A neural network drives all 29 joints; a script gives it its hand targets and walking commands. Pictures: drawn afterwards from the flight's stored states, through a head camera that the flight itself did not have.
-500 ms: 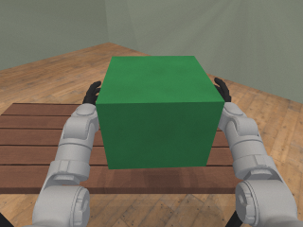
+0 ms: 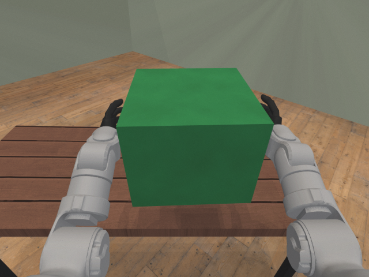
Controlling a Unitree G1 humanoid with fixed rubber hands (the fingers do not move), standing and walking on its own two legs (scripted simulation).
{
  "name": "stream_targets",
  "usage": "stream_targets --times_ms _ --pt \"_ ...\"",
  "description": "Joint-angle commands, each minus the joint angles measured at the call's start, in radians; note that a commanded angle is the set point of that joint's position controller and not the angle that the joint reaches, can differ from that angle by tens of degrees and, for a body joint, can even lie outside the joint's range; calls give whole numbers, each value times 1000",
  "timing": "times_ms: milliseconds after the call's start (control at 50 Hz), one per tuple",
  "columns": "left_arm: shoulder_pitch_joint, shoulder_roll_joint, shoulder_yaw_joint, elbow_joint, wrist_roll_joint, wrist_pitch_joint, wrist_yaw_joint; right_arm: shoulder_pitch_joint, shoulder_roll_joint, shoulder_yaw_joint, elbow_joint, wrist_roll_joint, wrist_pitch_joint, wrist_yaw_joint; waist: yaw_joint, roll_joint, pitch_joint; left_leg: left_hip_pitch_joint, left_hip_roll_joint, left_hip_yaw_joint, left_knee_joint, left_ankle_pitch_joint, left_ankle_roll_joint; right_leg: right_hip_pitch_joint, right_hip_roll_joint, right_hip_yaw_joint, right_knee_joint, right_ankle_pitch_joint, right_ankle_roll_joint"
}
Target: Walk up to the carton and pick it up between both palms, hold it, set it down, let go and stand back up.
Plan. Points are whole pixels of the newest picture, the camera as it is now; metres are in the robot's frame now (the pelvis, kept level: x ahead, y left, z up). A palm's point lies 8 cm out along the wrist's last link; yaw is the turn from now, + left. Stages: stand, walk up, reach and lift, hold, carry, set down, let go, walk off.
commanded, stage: hold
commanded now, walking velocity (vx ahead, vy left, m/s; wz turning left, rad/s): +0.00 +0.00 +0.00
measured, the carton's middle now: (189, 130) +0.41 +0.00 +0.17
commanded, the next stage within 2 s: none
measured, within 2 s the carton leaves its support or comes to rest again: neither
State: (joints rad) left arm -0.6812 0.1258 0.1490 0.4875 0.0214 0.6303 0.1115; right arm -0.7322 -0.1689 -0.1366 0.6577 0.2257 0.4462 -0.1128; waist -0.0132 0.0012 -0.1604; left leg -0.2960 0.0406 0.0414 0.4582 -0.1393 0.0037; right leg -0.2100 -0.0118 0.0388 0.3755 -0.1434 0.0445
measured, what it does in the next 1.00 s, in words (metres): stands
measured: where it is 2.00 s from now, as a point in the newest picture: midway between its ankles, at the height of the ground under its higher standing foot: outside the picture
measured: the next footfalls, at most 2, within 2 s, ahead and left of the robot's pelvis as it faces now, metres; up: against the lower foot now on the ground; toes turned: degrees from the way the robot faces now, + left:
none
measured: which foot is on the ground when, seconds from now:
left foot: down 0.00-1.00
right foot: down 0.00-1.00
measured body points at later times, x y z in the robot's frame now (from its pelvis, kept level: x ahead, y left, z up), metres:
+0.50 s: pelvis +0.00 +0.00 +0.00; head -0.07 +0.01 +0.44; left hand +0.38 +0.18 +0.19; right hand +0.39 -0.18 +0.20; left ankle +0.07 +0.11 -0.74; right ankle +0.04 -0.16 -0.74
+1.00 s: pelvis +0.00 +0.00 +0.00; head -0.07 +0.01 +0.44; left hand +0.38 +0.18 +0.19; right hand +0.39 -0.18 +0.20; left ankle +0.07 +0.11 -0.74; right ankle +0.04 -0.16 -0.74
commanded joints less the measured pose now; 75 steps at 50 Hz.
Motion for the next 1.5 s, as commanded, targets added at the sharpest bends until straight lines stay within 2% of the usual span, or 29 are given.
stream_targets --times_ms 0,20,120,200,260,320,440,480,600,620,660,700,720,800,840,880,940,980,1000,1080,1100,1160,1200,1220,1320,1340,1380,1460,1480 --pt "-874 -678 -309 -392 -92 -94 -221 -865 617 344 -374 109 -46 155 -40 33 -418 286 -64 -61 -179 59 -30 120 76 -29 -108 63 -67" --pt "-842 -685 -310 -360 -88 -87 -223 -859 607 342 -370 108 -45 154 -50 34 -400 288 -65 -61 -179 55 -28 109 73 -26 -113 66 -68" --pt "-842 -673 -308 -379 -88 -91 -223 -868 616 361 -400 116 -44 148 -37 16 -426 296 -71 -58 -172 76 -24 127 77 -27 -113 77 -61" --pt "-862 -671 -304 -388 -87 -88 -224 -840 603 335 -351 111 -38 146 -52 46 -400 293 -67 -61 -177 71 -34 123 73 -24 -110 77 -67" --pt "-849 -672 -290 -348 -83 -88 -226 -874 606 340 -365 111 -41 151 -31 23 -391 279 -66 -57 -186 43 -24 112 73 -24 -117 44 -64" --pt "-843 -686 -319 -381 -91 -90 -223 -856 603 341 -377 114 -47 148 -49 40 -422 289 -66 -60 -172 79 -36 131 77 -25 -107 86 -68" --pt "-828 -685 -312 -370 -90 -88 -221 -868 608 355 -391 117 -46 153 -33 26 -429 295 -67 -58 -176 73 -30 123 79 -28 -109 73 -67" --pt "-846 -688 -321 -408 -95 -93 -220 -866 614 358 -412 122 -50 148 -42 33 -456 309 -68 -59 -165 111 -34 139 81 -30 -104 106 -65" --pt "-842 -685 -307 -374 -83 -84 -224 -858 594 334 -377 112 -42 147 -48 41 -392 292 -65 -62 -177 71 -36 115 75 -28 -113 64 -65" --pt "-844 -677 -291 -345 -77 -82 -227 -856 590 329 -337 107 -36 149 -46 37 -362 279 -66 -62 -187 33 -32 104 72 -28 -118 29 -67" --pt "-841 -684 -294 -356 -81 -86 -227 -872 608 340 -363 106 -46 153 -34 23 -396 286 -61 -58 -188 47 -27 122 74 -30 -112 51 -69" --pt "-850 -689 -303 -372 -90 -91 -223 -879 611 344 -386 110 -45 152 -42 23 -432 292 -65 -63 -180 63 -29 125 76 -28 -111 66 -66" --pt "-870 -677 -297 -371 -81 -90 -224 -854 600 331 -355 109 -41 152 -45 38 -402 279 -67 -62 -184 48 -32 119 74 -27 -109 58 -68" --pt "-827 -679 -281 -343 -74 -87 -227 -875 604 346 -375 112 -46 152 -29 12 -395 278 -66 -58 -185 60 -26 131 77 -29 -115 56 -64" --pt "-850 -664 -278 -345 -71 -89 -230 -847 599 331 -333 101 -43 152 -38 24 -382 275 -68 -57 -187 34 -23 116 71 -25 -115 38 -66" --pt "-848 -678 -301 -373 -87 -91 -228 -861 604 340 -372 107 -48 153 -49 23 -423 293 -63 -61 -181 52 -27 121 74 -28 -112 65 -68" --pt "-834 -688 -308 -374 -87 -90 -223 -857 603 345 -379 114 -49 153 -46 30 -421 301 -61 -65 -176 82 -33 124 81 -31 -107 83 -70" --pt "-855 -675 -290 -353 -78 -89 -224 -864 600 334 -358 106 -45 154 -38 30 -383 273 -65 -61 -187 41 -28 118 74 -26 -113 43 -69" --pt "-864 -685 -311 -400 -89 -95 -223 -838 607 338 -352 110 -48 156 -47 45 -418 298 -65 -60 -180 63 -34 126 72 -27 -106 75 -70" --pt "-839 -687 -305 -359 -88 -90 -224 -881 610 348 -390 113 -53 155 -35 24 -429 294 -64 -60 -177 68 -26 125 78 -29 -112 70 -70" --pt "-841 -683 -303 -359 -89 -90 -224 -855 600 339 -369 106 -46 151 -50 29 -398 295 -64 -60 -179 65 -27 115 75 -26 -114 74 -69" --pt "-827 -683 -295 -352 -86 -89 -227 -868 599 343 -385 110 -47 152 -35 18 -414 295 -63 -61 -176 66 -29 116 80 -29 -111 59 -69" --pt "-843 -676 -288 -382 -74 -89 -230 -826 598 339 -350 110 -41 152 -47 31 -384 285 -64 -62 -185 59 -30 130 76 -27 -109 65 -70" --pt "-834 -675 -280 -363 -67 -85 -228 -854 601 343 -360 115 -44 156 -30 30 -391 287 -63 -60 -184 58 -27 126 75 -25 -112 55 -69" --pt "-862 -676 -294 -369 -83 -93 -225 -869 604 340 -363 111 -48 156 -35 34 -396 281 -67 -57 -183 46 -28 116 73 -27 -113 45 -68" --pt "-861 -686 -311 -375 -90 -91 -223 -863 599 338 -370 104 -51 155 -48 41 -414 293 -66 -61 -179 56 -32 120 73 -28 -110 63 -70" --pt "-847 -684 -299 -366 -85 -90 -224 -874 601 339 -380 109 -50 155 -35 24 -411 286 -64 -58 -183 47 -29 123 76 -31 -110 49 -68" --pt "-854 -676 -297 -363 -80 -92 -225 -854 607 335 -352 104 -44 155 -43 26 -398 278 -69 -58 -184 36 -26 119 72 -26 -114 45 -64" --pt "-832 -677 -290 -341 -77 -88 -225 -872 604 339 -367 107 -49 156 -32 19 -386 279 -68 -58 -184 45 -26 119 74 -31 -112 48 -64"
